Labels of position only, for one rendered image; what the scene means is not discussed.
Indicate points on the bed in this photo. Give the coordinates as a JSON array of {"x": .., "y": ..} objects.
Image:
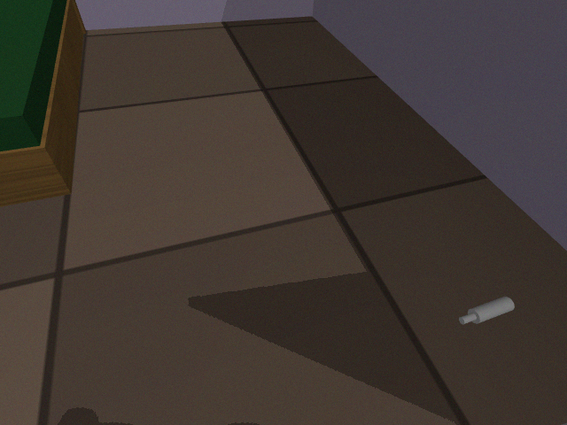
[{"x": 40, "y": 69}]

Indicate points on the bottle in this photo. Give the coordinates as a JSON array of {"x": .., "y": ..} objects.
[{"x": 488, "y": 310}]

